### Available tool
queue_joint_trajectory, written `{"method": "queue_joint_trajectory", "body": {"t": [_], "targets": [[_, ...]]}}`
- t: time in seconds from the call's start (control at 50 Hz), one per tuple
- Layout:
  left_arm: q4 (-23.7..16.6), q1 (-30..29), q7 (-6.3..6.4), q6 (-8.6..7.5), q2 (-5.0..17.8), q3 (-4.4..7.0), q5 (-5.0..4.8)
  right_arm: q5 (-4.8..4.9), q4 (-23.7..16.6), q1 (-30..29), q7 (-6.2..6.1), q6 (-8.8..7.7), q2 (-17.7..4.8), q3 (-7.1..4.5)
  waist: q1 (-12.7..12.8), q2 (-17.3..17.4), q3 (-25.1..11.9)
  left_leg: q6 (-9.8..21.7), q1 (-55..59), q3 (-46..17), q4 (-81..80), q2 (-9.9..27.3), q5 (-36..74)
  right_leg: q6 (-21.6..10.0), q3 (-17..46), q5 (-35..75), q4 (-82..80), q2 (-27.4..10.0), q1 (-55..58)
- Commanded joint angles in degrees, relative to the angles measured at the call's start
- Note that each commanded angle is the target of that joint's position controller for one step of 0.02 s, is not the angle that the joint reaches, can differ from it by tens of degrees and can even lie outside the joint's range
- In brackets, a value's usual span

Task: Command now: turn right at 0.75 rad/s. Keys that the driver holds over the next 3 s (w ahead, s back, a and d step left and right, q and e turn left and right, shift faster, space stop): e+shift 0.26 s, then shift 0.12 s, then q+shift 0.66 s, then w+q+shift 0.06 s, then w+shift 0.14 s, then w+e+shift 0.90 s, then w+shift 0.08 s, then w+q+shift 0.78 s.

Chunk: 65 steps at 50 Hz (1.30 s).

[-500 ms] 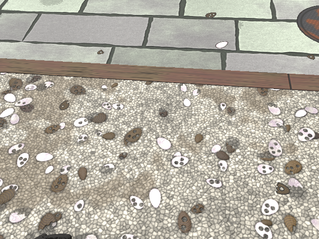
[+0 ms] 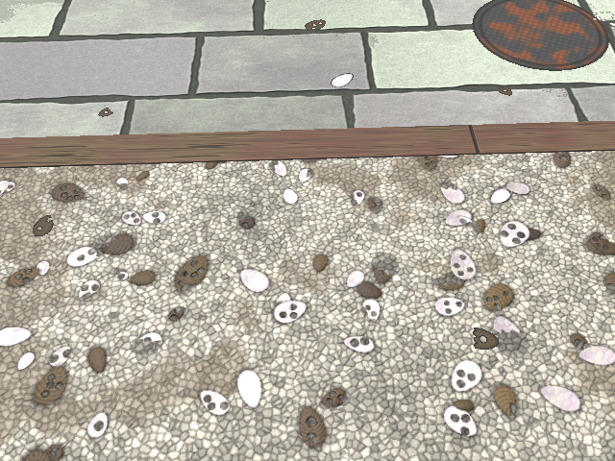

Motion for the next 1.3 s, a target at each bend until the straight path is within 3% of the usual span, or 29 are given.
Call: {"method": "queue_joint_trajectory", "body": {"t": [0.02, 0.08, 0.1, 0.12, 0.14, 0.16, 0.2, 0.26, 0.36, 0.4, 0.48, 0.52, 0.58, 0.6, 0.64, 0.68, 0.74, 0.8, 0.86, 0.88, 0.9, 0.92, 0.94, 0.96, 1.0, 1.04, 1.08, 1.14, 1.3], "targets": [[-7.6, -3.1, -1.31, -0.63, 3.9, 0.88, -0.03, 1.04, -2.3, -0.1, 0.45, -0.83, -11.5, -3.88, -2.5, 9.5, -6.2, 11.3, 6.2, -6.5, -4.4, 16.5, 27.9, -2.2, -2.1, 0.3, -7.0, -0.1, 1.6], [-7.0, 2.2, -0.60, 0.06, 5.6, 2.57, 0.08, 2.45, -0.7, 0.3, 1.60, -1.35, -10.1, -3.97, 0.7, 5.5, -6.7, 5.3, 1.1, -1.2, 6.3, 14.0, 21.7, -6.6, -3.1, 10.6, -20.0, 3.3, 13.3], [-6.5, 6.6, 0.60, -0.21, 11.1, 4.64, 0.16, 1.38, -0.3, 2.5, 2.00, -1.59, -8.2, -3.59, 1.9, -5.5, -7.7, 0.5, -8.8, 2.9, 20.5, 8.4, 11.2, -10.7, 6.5, 31.0, -25.5, -0.3, 24.2], [-8.3, 7.2, 1.25, -1.13, 19.5, 6.14, 1.19, -1.27, -5.3, -2.1, 1.77, -1.88, -4.0, -1.86, 1.1, -22.5, -8.3, -5.0, -29.9, 0.4, 38.3, -2.8, -22.0, -23.3, 34.2, 46.8, -28.8, -15.1, 32.4], [-8.7, 8.2, 0.29, -3.04, 16.2, 5.12, 2.68, -0.95, -5.6, -6.5, 1.35, -2.03, -6.5, -2.34, 4.8, -12.8, -14.8, -4.0, -31.9, -12.4, 46.8, -4.0, -24.5, -27.9, 37.8, 40.4, -31.3, -18.2, 32.5], [-8.5, 6.1, 0.20, -4.27, 14.6, 4.34, 2.45, 0.43, -5.7, -7.6, 1.13, -2.17, -7.4, -2.58, 3.6, -8.9, -12.0, -2.3, -32.9, -14.5, 47.8, -3.3, -19.9, -25.5, 33.1, 34.3, -32.1, -16.2, 30.2], [-9.3, -0.9, 1.30, -4.19, 11.0, 3.27, -0.18, 0.01, -4.0, -5.6, 0.16, -2.33, -8.7, -3.16, -0.2, -3.4, -7.6, -1.0, -32.5, -15.9, 41.7, -1.4, -9.4, -19.4, 26.7, 25.6, -31.9, -10.8, 25.1], [-11.1, -4.8, 2.77, -2.99, 10.0, 2.52, 0.56, -0.29, -2.0, -2.3, 0.63, -2.27, -7.7, -3.16, -2.5, -4.8, -8.9, -2.2, -25.7, -15.1, 37.8, -4.1, -1.6, -17.5, 22.9, 27.0, -31.9, -6.3, 19.5], [-10.6, -3.7, 3.45, -2.48, 9.4, 1.81, 1.06, 0.34, -0.3, -1.7, 0.85, -1.57, -6.3, -2.24, -0.9, -6.3, -9.1, -4.6, -22.5, -14.1, 27.5, -4.5, 1.8, -17.1, 22.1, 23.7, -30.5, -5.4, 18.9], [-10.5, -4.6, 3.26, -2.36, 8.6, 1.21, 1.69, 0.53, 0.1, -1.2, 1.05, -1.45, -6.6, -2.11, -0.5, -7.2, -8.7, -4.6, -20.7, -13.7, 25.0, -3.5, 1.7, -17.1, 22.2, 21.1, -30.4, -5.7, 18.0], [-8.4, -6.1, 1.79, -3.19, 2.8, -1.64, 3.20, 0.68, 1.0, 0.3, 2.00, -1.87, -5.0, -0.93, 0.3, -7.5, -7.9, -3.2, -9.6, -12.1, 16.0, -0.5, 1.3, -17.1, 19.6, 20.2, -30.5, -6.0, 13.7], [-7.2, -6.8, 1.25, -3.56, 4.8, -1.23, 3.26, 1.30, 0.2, 0.1, 2.30, -2.11, -6.7, -1.22, -0.1, -7.7, -5.2, -1.9, -7.1, -10.1, 11.1, -1.7, 0.8, -17.0, 19.0, 19.6, -29.7, -6.1, 13.0], [-5.9, -4.2, 2.01, -3.57, 8.1, 0.15, 2.09, 1.17, -1.5, 0.4, 2.46, -2.65, -11.0, -2.03, -0.2, -3.4, -3.8, 1.4, -6.6, -12.7, 2.0, -1.4, 17.6, -13.5, 17.2, 19.1, -24.9, -3.8, 17.1], [-6.3, -2.3, 2.44, -3.84, 7.8, 0.37, 2.84, 1.15, -2.1, 0.7, 2.35, -2.74, -14.1, -2.77, 1.9, 2.4, -4.7, 3.6, -5.5, -18.1, 3.3, 1.5, 30.2, -11.2, 13.6, 14.9, -20.5, 0.5, 16.3], [-8.1, -7.0, 3.13, -3.87, 5.7, 0.30, 3.16, 2.11, -1.3, 4.5, 2.37, -2.66, -14.2, -3.52, -0.4, 11.7, -5.4, 11.7, -4.3, -31.8, -2.6, 7.6, 28.4, -5.6, 4.0, 7.1, -10.3, 8.6, 11.0], [-10.0, -11.6, 3.16, -3.65, 3.4, 0.20, 2.08, 0.78, -0.6, 10.0, 1.78, -2.83, -13.3, -3.51, -4.4, 15.9, -6.3, 18.1, 4.6, -43.7, -7.1, 13.3, 30.3, -4.1, 7.0, -15.4, 2.5, 11.7, -1.6], [-9.4, -10.0, 2.33, -3.86, 2.2, 0.27, 1.25, 2.29, -1.7, 5.2, 0.66, -2.56, -13.5, -4.28, -1.5, 8.1, -8.1, 13.1, 7.2, -37.1, -4.6, 8.7, 28.4, -3.0, 10.7, -11.4, 2.6, 7.8, -4.6], [-8.4, -9.7, 1.16, -4.84, 0.2, -0.03, 0.64, 2.75, -3.2, 2.7, -0.22, 0.70, -13.1, -4.88, -1.8, 9.9, -9.9, 10.3, 3.9, -35.1, -3.9, 4.0, 26.1, -1.3, 7.7, -3.6, -11.0, 9.8, 3.9], [-5.6, -2.6, 0.42, -5.20, 2.0, 1.12, 0.35, 3.44, -4.9, 0.0, -0.03, 1.64, -12.8, -5.00, 0.9, 11.1, -11.2, 8.0, -2.2, -36.4, -2.4, 1.7, 17.9, -2.0, 6.1, 7.6, -28.1, 10.2, 16.2], [-4.7, -0.5, 0.84, -4.99, 4.2, 2.07, 0.52, 3.46, -5.0, 0.8, -0.02, 1.52, -11.0, -4.47, 1.0, 9.0, -11.2, 5.4, -8.4, -35.0, 0.1, -1.0, 7.6, -3.4, 7.9, 11.6, -32.4, 6.3, 23.6], [-5.6, -0.2, 1.62, -4.38, 8.7, 3.06, 1.53, 2.31, -4.2, 5.6, 0.46, 1.46, -6.6, -3.38, -1.5, -4.5, -11.8, 1.6, -17.9, -26.8, 14.2, -7.9, -11.8, -8.9, 22.4, 9.9, -35.4, -8.2, 30.2], [-6.6, -3.8, 1.13, -4.40, 11.5, 3.26, 4.61, 2.03, -5.9, 6.2, 0.44, 0.45, -8.6, -4.09, -3.1, -15.2, -7.6, -0.5, -27.0, -22.3, 25.4, -9.9, -18.9, -16.5, 36.9, 12.4, -38.2, -18.9, 22.6], [-8.2, -7.1, 1.32, -5.08, 8.8, 2.58, 4.69, 1.67, -4.8, 6.5, 0.50, -0.03, -13.0, -5.26, -4.1, -10.4, -5.0, -1.5, -26.7, -21.5, 33.9, -4.8, -15.7, -18.2, 34.1, 12.6, -38.6, -19.2, 19.9], [-8.5, -10.1, 1.81, -5.41, 5.6, 1.66, 3.96, 1.94, -3.3, 6.5, 0.55, 0.30, -14.6, -5.90, -4.6, -5.8, -3.0, -2.2, -26.4, -20.1, 37.1, -3.7, -11.2, -16.4, 26.1, 12.5, -37.5, -15.1, 17.9], [-8.7, -11.8, 2.99, -5.57, 4.3, 1.15, 2.39, 1.84, -1.7, 8.0, 0.53, 1.24, -12.1, -5.50, -4.3, -4.5, -2.2, -3.8, -27.9, -18.0, 42.3, -2.6, -4.3, -14.1, 16.0, 17.3, -35.9, -9.8, 19.5], [-7.9, -8.8, 3.86, -5.37, 4.1, 0.87, 2.62, 2.24, -3.2, 5.7, 1.11, 1.28, -10.2, -4.68, -2.3, -5.6, -2.6, -5.2, -29.1, -14.5, 43.6, -1.3, -1.1, -15.0, 9.7, 24.7, -35.5, -8.4, 21.2], [-6.3, -1.4, 4.07, -5.36, 5.9, 1.53, 2.21, 2.71, -5.5, 1.7, 1.90, 0.90, -9.6, -3.81, 1.9, -6.5, -4.6, -5.7, -34.5, -12.7, 41.3, 1.0, 0.8, -15.9, 12.1, 5.2, -40.0, -11.0, 28.4], [-4.8, 3.4, 3.34, -6.53, 7.8, 2.02, 1.58, 2.60, -7.3, -1.1, 2.66, -0.16, -9.1, -3.31, 3.9, -4.8, -3.3, -4.6, -40.0, -14.1, 38.5, 1.6, 0.9, -16.2, 17.0, -10.5, -44.0, -14.5, 33.6], [0.5, 8.0, 1.15, -9.21, 6.8, 1.56, 0.44, 2.32, -7.2, -4.8, 3.87, -4.43, -4.3, -0.99, 2.6, -4.2, 3.1, -0.5, -36.4, -12.4, 22.0, 2.0, 7.2, -16.9, 10.5, -2.5, -48.5, -14.1, 30.9]]}}
Next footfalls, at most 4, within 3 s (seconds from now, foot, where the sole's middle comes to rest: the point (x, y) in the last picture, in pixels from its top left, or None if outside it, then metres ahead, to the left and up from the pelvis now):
0.10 right None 0.05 -0.13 -0.77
0.58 left None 0.13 0.08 -0.77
0.88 right None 0.08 -0.16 -0.77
1.50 left None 0.25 0.20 -0.77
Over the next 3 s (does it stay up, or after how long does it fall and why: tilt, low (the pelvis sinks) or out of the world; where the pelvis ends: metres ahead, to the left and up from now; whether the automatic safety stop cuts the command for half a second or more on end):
stays up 1.42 -0.13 -0.02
